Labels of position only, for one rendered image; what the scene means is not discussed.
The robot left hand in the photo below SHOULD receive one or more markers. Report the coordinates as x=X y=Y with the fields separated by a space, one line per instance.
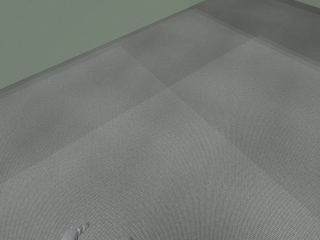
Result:
x=76 y=230

